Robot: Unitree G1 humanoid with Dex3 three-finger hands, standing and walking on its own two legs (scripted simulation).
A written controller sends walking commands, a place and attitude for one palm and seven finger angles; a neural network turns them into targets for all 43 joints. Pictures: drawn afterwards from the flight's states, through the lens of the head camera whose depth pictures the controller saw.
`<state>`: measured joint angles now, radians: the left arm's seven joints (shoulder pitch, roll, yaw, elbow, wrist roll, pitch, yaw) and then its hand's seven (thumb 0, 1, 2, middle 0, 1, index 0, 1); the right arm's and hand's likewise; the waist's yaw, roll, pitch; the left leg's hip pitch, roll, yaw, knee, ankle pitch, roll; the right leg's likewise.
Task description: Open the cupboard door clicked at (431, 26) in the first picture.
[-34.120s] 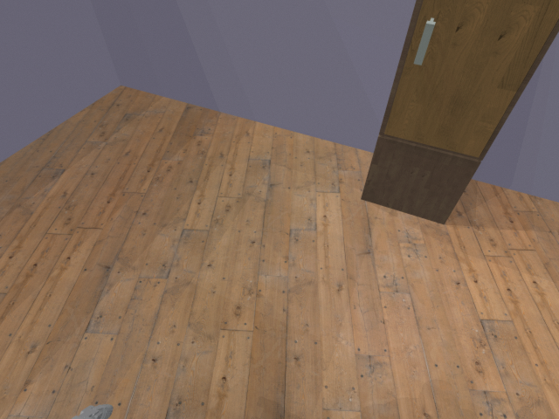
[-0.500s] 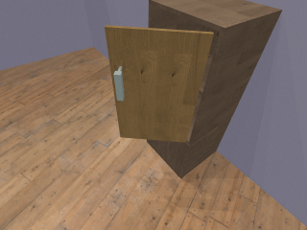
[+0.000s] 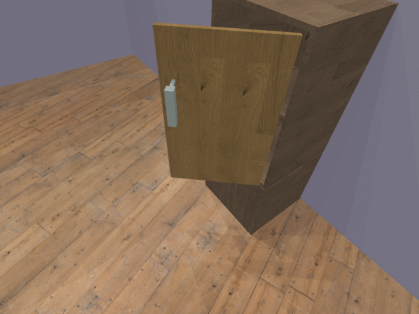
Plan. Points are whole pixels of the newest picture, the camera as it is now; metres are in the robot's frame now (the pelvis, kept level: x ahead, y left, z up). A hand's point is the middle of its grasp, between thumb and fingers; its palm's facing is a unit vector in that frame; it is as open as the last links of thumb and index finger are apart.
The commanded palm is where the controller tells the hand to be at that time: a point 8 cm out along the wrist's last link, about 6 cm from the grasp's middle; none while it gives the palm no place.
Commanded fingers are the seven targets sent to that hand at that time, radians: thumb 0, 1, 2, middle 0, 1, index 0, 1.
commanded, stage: shuffle to correct the standing spot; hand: left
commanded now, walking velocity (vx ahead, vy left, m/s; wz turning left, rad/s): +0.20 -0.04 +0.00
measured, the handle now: (172, 103) +0.66 +0.16 +0.05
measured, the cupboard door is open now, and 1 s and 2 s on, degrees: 48 48 48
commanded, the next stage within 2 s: come to a stop and stand still in 0.60 s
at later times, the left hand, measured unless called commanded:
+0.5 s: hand out of the picture +0.14 +0.17 -0.15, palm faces -0.06 -0.98 -0.21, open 7.3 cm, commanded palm none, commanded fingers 0.00 0.90 0.90 -0.20 -0.30 -0.20 -0.30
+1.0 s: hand out of the picture +0.13 +0.15 -0.18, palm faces +0.00 -0.99 -0.14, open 7.4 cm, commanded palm none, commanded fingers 0.00 0.90 0.90 -0.20 -0.30 -0.20 -0.30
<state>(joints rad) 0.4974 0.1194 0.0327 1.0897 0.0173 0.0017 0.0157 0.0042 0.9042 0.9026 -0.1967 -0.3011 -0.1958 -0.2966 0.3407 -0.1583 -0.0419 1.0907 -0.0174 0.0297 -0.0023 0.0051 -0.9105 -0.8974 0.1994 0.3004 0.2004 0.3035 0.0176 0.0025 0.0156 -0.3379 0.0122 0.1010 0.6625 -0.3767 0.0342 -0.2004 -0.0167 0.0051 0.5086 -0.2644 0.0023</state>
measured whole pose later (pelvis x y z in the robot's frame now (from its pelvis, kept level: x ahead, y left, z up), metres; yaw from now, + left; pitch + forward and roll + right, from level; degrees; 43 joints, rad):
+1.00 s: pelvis +0.13 -0.01 +0.00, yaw -5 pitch -1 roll +0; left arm 0.31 0.14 0.03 1.04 0.02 0.03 0.02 0.00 0.91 0.90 -0.20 -0.30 -0.20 -0.30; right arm 0.16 -0.13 -0.04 1.02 -0.01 -0.01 -0.04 0.00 -0.93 -0.90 0.20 0.30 0.20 0.30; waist 0.03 -0.05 0.08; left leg -0.30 0.02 0.15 0.52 -0.20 0.06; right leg -0.23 -0.05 -0.05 0.60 -0.33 0.01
